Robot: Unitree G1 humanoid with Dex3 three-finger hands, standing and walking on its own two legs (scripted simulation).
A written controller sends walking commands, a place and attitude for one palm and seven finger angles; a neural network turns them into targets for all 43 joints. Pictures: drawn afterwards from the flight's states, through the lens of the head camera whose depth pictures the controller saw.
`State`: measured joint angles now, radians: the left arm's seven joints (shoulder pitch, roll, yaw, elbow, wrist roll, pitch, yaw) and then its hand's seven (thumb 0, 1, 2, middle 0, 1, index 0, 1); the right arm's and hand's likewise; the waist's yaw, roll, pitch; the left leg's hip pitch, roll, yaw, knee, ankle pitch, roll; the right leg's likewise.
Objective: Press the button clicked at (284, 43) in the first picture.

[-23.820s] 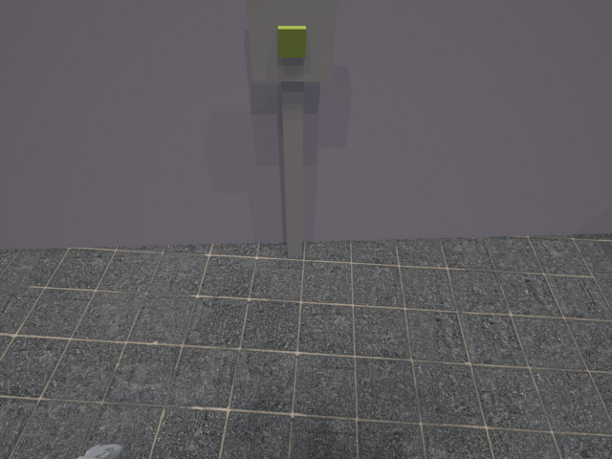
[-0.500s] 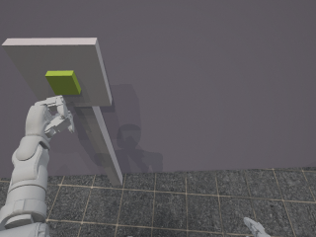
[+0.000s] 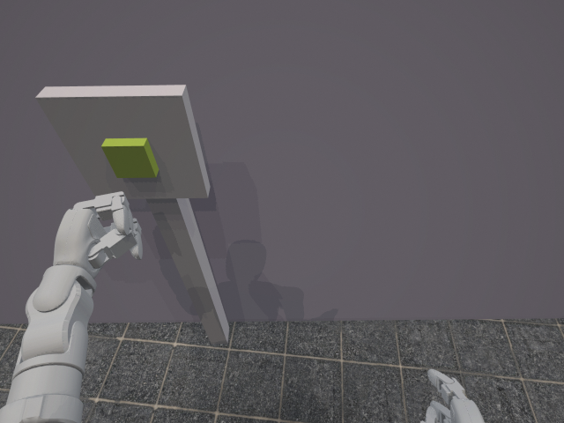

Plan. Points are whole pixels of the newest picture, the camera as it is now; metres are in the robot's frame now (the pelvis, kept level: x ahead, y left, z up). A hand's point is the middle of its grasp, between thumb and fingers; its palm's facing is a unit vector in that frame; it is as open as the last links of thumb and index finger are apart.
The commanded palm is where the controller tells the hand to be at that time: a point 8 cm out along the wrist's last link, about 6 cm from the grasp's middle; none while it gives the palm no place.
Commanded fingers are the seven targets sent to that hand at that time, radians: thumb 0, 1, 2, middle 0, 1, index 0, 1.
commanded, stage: draw the hand back to the body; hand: left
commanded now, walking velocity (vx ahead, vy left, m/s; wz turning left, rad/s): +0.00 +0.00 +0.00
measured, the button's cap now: (132, 157) +0.47 +0.26 +0.13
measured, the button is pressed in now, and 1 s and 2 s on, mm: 0 0 0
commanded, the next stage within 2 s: step back with the hand held close in 1.32 s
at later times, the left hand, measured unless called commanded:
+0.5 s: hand (82, 285) +0.24 +0.24 +0.14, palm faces +0.30 -0.92 -0.25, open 3.1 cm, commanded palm +0.20 +0.28 +0.16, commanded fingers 0.00 0.90 0.90 -1.30 -1.50 -1.30 -1.50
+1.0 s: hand (46, 305) +0.20 +0.25 +0.17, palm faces +0.37 -0.85 -0.38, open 3.1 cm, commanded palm +0.15 +0.29 +0.19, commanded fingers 0.00 0.90 0.90 -1.30 -1.50 -1.30 -1.50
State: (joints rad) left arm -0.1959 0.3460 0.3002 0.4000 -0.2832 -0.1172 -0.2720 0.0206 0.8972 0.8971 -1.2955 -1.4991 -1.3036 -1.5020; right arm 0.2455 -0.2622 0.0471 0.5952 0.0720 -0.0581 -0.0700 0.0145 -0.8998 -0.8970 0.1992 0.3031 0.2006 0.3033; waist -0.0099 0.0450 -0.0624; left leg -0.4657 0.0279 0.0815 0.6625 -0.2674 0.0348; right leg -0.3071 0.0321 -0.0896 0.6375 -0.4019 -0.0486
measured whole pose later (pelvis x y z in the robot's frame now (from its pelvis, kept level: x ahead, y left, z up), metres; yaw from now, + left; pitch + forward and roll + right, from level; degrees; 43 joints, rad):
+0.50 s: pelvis -0.01 +0.00 +0.02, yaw +0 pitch -2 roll -1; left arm 0.18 0.33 0.26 -0.05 -0.15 -0.06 0.00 0.02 0.89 0.90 -1.30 -1.50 -1.31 -1.50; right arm 0.18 -0.26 0.04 0.61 0.04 -0.11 -0.10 0.02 -0.90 -0.90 0.20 0.30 0.20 0.30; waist 0.03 0.07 -0.01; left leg -0.28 0.03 0.08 0.50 -0.18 0.03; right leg -0.12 0.05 -0.09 0.46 -0.30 -0.05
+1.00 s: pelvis +0.02 +0.01 +0.02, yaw -1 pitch -4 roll +0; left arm 0.52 0.33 0.26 -0.43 -0.07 -0.08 0.10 0.02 0.89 0.90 -1.30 -1.50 -1.31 -1.50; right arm 0.19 -0.23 0.03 0.62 0.01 -0.05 -0.06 0.02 -0.90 -0.90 0.20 0.30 0.20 0.30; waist 0.06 0.06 0.01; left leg -0.15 0.00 0.11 0.40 -0.18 0.04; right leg 0.02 0.02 -0.06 0.34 -0.28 -0.03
